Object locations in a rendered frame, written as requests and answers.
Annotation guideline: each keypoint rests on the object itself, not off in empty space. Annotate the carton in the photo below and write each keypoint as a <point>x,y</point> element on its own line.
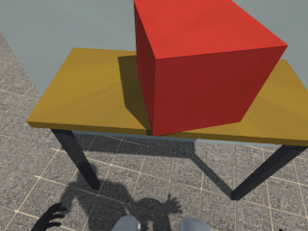
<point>200,63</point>

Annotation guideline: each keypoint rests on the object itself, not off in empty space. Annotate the right robot thigh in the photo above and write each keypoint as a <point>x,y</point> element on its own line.
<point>193,224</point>

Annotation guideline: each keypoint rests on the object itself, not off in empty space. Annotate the robot left hand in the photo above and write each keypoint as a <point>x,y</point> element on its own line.
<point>43,222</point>

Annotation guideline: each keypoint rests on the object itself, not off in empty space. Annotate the left robot thigh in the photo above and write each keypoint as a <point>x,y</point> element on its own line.
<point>127,223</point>

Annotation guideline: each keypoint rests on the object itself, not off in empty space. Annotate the robot thigh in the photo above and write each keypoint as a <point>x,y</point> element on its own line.
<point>193,224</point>
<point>127,223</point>

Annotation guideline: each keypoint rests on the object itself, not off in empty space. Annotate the table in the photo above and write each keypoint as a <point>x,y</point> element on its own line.
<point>98,90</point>

